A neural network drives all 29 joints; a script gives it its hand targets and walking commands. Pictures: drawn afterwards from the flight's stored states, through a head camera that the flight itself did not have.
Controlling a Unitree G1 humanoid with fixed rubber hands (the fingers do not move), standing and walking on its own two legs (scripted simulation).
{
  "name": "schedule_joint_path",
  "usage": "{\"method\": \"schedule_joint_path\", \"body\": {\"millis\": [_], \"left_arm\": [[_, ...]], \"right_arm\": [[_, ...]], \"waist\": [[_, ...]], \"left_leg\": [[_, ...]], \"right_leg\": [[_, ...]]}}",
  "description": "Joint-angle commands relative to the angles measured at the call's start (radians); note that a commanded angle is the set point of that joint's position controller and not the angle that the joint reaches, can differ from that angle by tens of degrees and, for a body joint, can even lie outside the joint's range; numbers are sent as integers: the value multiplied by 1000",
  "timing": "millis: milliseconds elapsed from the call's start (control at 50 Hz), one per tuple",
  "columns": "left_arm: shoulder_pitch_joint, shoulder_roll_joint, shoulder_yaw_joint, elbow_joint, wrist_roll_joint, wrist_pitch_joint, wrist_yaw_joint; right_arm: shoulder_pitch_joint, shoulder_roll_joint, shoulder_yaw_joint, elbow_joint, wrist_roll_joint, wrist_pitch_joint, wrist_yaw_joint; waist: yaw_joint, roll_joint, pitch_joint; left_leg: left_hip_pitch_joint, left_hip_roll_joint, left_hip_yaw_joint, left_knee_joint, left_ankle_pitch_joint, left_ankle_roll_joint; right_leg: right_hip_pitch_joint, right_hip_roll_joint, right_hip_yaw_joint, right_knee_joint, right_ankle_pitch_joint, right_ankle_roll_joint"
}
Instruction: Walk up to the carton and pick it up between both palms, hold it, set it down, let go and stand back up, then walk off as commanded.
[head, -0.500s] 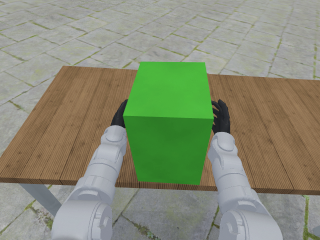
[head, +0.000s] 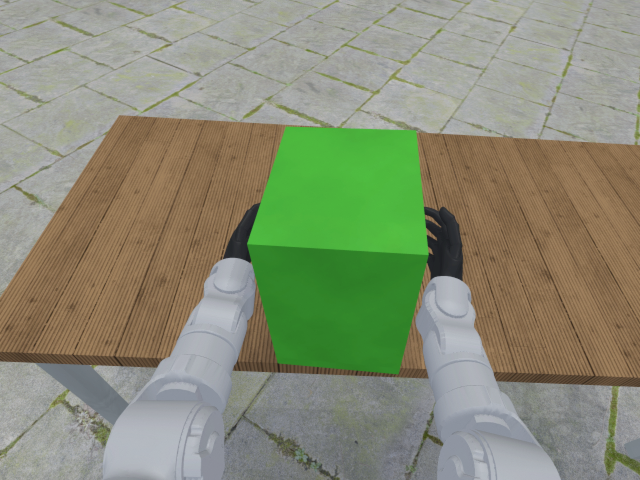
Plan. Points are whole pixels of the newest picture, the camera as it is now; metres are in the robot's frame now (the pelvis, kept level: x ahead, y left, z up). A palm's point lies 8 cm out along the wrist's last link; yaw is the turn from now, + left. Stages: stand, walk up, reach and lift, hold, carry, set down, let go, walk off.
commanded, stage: set down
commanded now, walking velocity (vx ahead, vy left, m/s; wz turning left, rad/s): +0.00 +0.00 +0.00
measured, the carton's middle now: (343, 252) +0.43 -0.01 +0.04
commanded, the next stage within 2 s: none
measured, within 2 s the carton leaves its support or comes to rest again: rests again in 1.18 s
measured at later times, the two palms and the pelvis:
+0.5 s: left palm (245, 262) +0.40 +0.12 +0.04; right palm (442, 278) +0.39 -0.15 +0.05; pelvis +0.00 +0.00 +0.00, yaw +0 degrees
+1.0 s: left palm (238, 266) +0.40 +0.13 +0.04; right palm (438, 273) +0.39 -0.14 +0.06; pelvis +0.00 +0.00 +0.00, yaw +0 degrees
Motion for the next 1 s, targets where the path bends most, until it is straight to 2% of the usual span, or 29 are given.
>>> {"method": "schedule_joint_path", "body": {"millis": [0,20,40,60,100,180,220,240,260,300,360,380,440,480,540,560,600,640,680,700,740,760,780,840,880,920,940,960,980], "left_arm": [[-770,-564,-145,-222,35,-150,-140],[-744,-597,-158,-208,29,-155,-138],[-734,-585,-137,-196,40,-163,-138],[-721,-566,-129,-185,46,-166,-140],[-731,-579,-142,-215,49,-172,-136],[-703,-575,-131,-176,54,-193,-135],[-707,-589,-140,-167,55,-198,-134],[-722,-580,-148,-204,49,-215,-131],[-691,-586,-135,-157,58,-209,-133],[-696,-579,-135,-189,60,-226,-129],[-673,-558,-104,-124,81,-233,-137],[-663,-573,-121,-140,70,-240,-134],[-641,-542,-76,-96,100,-230,-139],[-653,-549,-80,-90,95,-238,-140],[-630,-523,-62,-77,108,-249,-140],[-625,-475,-28,-68,130,-244,-139],[-618,-436,-18,-47,117,-247,-136],[-612,-371,35,-31,138,-246,-134],[-612,-287,56,-78,127,-251,-110],[-620,-335,59,-94,137,-251,-114],[-615,-313,58,-109,128,-254,-104],[-593,-266,86,-100,130,-255,-98],[-577,-190,99,-108,130,-248,-83],[-566,-114,123,-121,116,-246,-60],[-524,-21,123,-143,86,-245,-34],[-568,-46,101,-164,55,-242,-23],[-528,-4,122,-158,54,-232,-14],[-542,10,131,-153,49,-221,-11],[-496,78,99,-182,16,-220,4]], "right_arm": [[-669,632,363,-7,-133,-86,185],[-669,626,365,-24,-138,-98,183],[-671,640,372,-17,-137,-98,184],[-645,634,370,0,-140,-94,181],[-634,636,368,15,-140,-101,185],[-630,634,377,2,-145,-117,184],[-632,617,352,16,-157,-126,187],[-614,623,363,14,-161,-135,185],[-620,618,350,18,-163,-134,185],[-600,627,364,9,-169,-140,186],[-608,621,357,16,-185,-148,184],[-606,624,359,15,-183,-154,186],[-582,584,314,49,-209,-149,192],[-591,581,303,31,-222,-161,190],[-553,578,293,48,-234,-169,192],[-538,537,261,80,-238,-160,189],[-551,480,233,50,-248,-173,187],[-549,439,190,52,-253,-168,180],[-535,356,167,18,-246,-173,168],[-543,424,152,13,-259,-166,166],[-540,394,133,12,-261,-163,159],[-520,367,140,11,-249,-159,151],[-513,277,138,6,-229,-158,140],[-513,221,139,5,-182,-146,113],[-472,98,126,18,-146,-142,94],[-501,120,122,29,-128,-127,79],[-483,77,129,22,-99,-121,73],[-502,60,121,35,-79,-112,69],[-465,-50,126,32,-42,-113,60]], "waist": [[34,-31,-771],[20,-35,-779],[50,-42,-781],[34,-57,-735],[33,-34,-734],[42,-41,-756],[31,-19,-763],[30,-27,-782],[33,-29,-742],[38,-23,-767],[50,-45,-740],[39,-26,-749],[44,-38,-663],[29,-41,-700],[39,-46,-676],[42,-25,-637],[32,-40,-667],[39,-61,-631],[52,-52,-674],[41,-65,-640],[39,-58,-664],[43,-81,-664],[54,-53,-682],[64,-51,-667],[55,-31,-694],[26,-45,-656],[48,-52,-661],[47,-29,-642],[33,-10,-744]], "left_leg": [[27,10,92,14,412,-53],[45,12,84,22,443,-62],[22,7,91,18,428,-53],[14,8,88,9,404,-50],[24,10,85,10,420,-58],[12,10,85,16,417,-52],[42,20,81,24,454,-60],[55,20,78,39,483,-62],[51,19,81,33,465,-61],[35,16,84,29,459,-60],[-19,9,88,16,417,-49],[-9,10,82,20,441,-58],[8,16,90,7,402,-50],[17,18,89,18,411,-52],[2,17,97,14,407,-50],[-15,12,98,0,377,-46],[-5,14,100,8,387,-46],[-29,4,111,-4,361,-37],[-44,2,118,-2,370,-38],[-52,3,114,-2,359,-33],[-47,5,113,4,368,-33],[-56,3,116,11,369,-27],[-52,-1,121,17,394,-34],[-70,-2,115,28,391,-27],[-61,6,109,44,414,-35],[-69,8,91,49,387,-35],[-56,9,96,59,411,-34],[-69,7,94,60,393,-31],[-12,10,95,90,471,-48]], "right_leg": [[374,9,-36,116,556,35],[374,15,-44,116,573,33],[388,12,-40,116,578,35],[390,9,-35,115,581,38],[389,12,-43,119,564,37],[374,9,-36,117,574,34],[339,15,-49,109,547,24],[334,17,-45,115,580,26],[323,16,-45,108,556,23],[349,14,-43,117,569,23],[380,5,-37,123,595,32],[378,9,-41,131,603,32],[337,9,-45,96,515,22],[317,12,-49,103,530,22],[332,12,-48,111,551,30],[336,3,-42,110,532,26],[325,5,-45,111,546,27],[349,0,-36,104,550,33],[377,3,-40,123,574,41],[362,1,-37,114,544,41],[348,3,-37,120,549,40],[371,0,-29,125,583,44],[378,2,-31,137,614,42],[376,-5,-20,149,617,46],[363,-2,-25,157,619,41],[308,5,-29,140,535,38],[307,9,-20,140,552,36],[283,8,-13,136,511,30],[288,20,-24,154,586,25]]}}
